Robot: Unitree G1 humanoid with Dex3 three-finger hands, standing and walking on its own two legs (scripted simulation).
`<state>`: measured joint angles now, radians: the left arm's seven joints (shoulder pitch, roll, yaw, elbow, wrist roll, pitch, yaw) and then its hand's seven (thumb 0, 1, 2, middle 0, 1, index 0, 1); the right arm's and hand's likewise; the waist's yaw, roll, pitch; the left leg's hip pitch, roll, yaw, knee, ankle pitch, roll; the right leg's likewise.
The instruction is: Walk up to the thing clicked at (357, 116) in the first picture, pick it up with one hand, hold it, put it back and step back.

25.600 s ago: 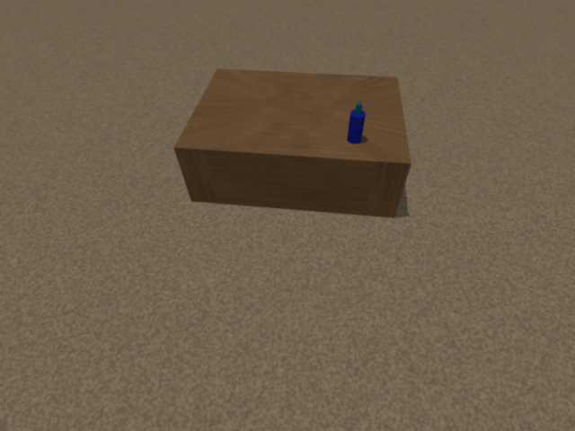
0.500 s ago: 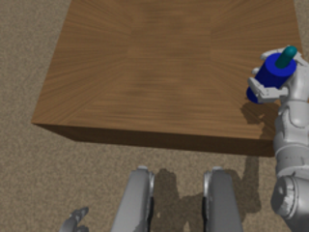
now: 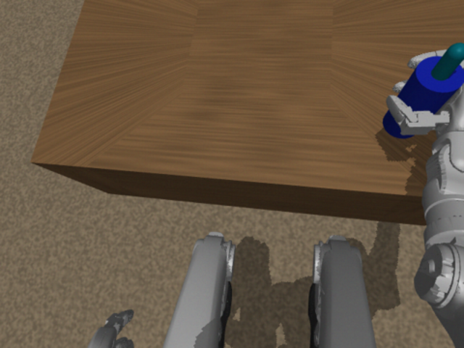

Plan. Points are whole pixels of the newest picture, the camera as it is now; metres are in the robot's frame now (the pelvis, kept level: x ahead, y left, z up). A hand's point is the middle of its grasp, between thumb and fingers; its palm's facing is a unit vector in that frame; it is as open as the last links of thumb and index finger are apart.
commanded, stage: lower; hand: right
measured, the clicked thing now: (425, 92) +0.50 -0.24 +0.00
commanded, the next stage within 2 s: loosen in 0.74 s
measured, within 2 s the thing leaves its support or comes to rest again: rests again in 0.60 s
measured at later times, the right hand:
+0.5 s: hand (401, 108) +0.51 -0.23 -0.06, palm faces +0.21 +0.98 -0.03, open 8.4 cm
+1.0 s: hand (401, 110) +0.52 -0.24 -0.07, palm faces +0.22 +0.98 -0.03, open 8.4 cm
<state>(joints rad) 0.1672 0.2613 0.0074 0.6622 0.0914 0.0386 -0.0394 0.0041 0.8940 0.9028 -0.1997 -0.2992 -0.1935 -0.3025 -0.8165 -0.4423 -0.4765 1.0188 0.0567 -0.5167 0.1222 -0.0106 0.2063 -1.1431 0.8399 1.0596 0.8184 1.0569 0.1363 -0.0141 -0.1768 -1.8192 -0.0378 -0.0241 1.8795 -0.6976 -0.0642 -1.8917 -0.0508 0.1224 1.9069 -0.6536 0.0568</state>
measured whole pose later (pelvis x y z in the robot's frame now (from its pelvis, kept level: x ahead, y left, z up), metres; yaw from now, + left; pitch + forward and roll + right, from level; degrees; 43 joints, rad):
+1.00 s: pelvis -0.01 +0.01 -0.09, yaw +1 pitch +36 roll +4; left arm 0.16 0.30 0.00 0.69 0.09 0.08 -0.03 0.00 0.92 0.87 -0.20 -0.30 -0.20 -0.29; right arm -0.91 -0.55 -0.54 1.00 0.05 -0.43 0.17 -0.01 0.20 -1.08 0.85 1.03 0.83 1.03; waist 0.15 0.00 -0.12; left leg -2.07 -0.06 -0.02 2.17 -0.73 -0.06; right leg -2.14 -0.03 0.17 2.19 -0.68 0.09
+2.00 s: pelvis -0.01 +0.01 -0.03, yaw +1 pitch +35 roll +4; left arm 0.18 0.31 -0.01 0.68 0.03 0.07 0.00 0.00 0.89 0.88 -0.20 -0.29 -0.20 -0.30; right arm -0.92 -0.75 -0.61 1.02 0.08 -0.29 0.28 -0.01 0.42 -0.08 0.14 0.10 0.13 0.10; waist 0.14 -0.02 -0.16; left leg -1.90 -0.05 0.00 1.98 -0.70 -0.05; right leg -1.96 -0.06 0.15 2.00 -0.66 0.07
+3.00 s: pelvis +0.06 -0.01 +0.24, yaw -4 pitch +8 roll +2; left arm 0.23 0.20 -0.03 0.55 -0.04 0.04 0.11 0.01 0.90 0.89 -0.20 -0.30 -0.20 -0.30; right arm 0.24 -0.23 -0.03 0.31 0.04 0.09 -0.15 -0.02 0.56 -0.04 0.06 0.05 0.06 0.05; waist 0.02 -0.05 -0.11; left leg -0.56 0.02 -0.02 0.85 -0.44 -0.06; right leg -0.64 -0.05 0.04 0.92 -0.43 0.03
